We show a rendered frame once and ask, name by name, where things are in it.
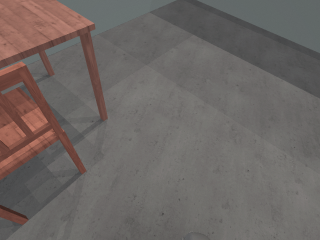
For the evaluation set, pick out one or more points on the chair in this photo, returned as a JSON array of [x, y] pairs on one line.
[[26, 128]]

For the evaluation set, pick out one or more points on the table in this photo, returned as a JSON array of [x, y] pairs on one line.
[[28, 27]]

